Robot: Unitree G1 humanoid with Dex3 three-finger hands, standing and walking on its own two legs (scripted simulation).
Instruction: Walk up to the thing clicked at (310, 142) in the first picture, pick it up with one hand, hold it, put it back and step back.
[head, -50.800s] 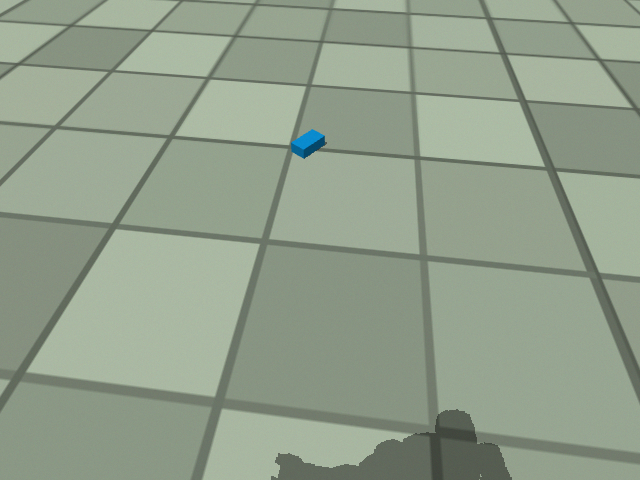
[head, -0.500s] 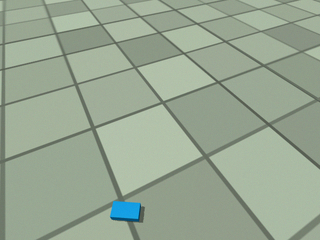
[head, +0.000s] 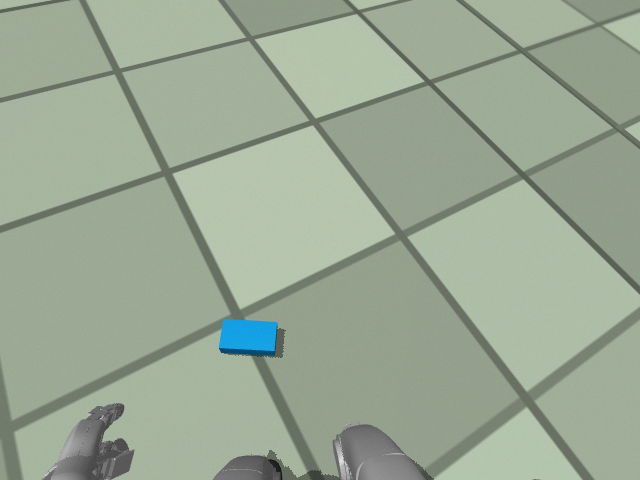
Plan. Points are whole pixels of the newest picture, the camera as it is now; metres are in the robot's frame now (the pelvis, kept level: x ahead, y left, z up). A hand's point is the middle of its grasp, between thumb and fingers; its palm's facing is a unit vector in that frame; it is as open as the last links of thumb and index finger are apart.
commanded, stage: step back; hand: left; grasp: from above
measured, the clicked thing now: (249, 337) +0.48 +0.16 -0.74
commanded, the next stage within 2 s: none
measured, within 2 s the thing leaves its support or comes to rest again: neither
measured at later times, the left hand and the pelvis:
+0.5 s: hand out of the picture +0.00 +0.24 -0.14, palm faces -0.04 -0.91 -0.40, open 7.4 cm; pelvis -0.11 -0.01 +0.00, yaw -3 degrees
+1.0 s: hand out of the picture -0.17 +0.27 -0.17, palm faces -0.05 -0.92 -0.39, open 7.4 cm; pelvis -0.27 -0.01 -0.01, yaw -4 degrees
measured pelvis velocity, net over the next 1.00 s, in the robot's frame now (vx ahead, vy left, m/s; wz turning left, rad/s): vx -0.27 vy -0.01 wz -0.07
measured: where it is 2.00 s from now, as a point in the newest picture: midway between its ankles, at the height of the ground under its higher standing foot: outside the picture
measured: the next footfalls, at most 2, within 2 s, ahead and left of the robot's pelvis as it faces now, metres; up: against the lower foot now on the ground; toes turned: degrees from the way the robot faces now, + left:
right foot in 0.26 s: -0.03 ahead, -0.12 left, +0.00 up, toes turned -1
left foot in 0.66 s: -0.15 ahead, +0.12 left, +0.00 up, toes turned -3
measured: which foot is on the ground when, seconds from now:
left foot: down 0.00-0.32, up 0.34-0.64, down 0.66-1.00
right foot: up 0.00-0.24, down 0.26-0.68, up 0.70-1.00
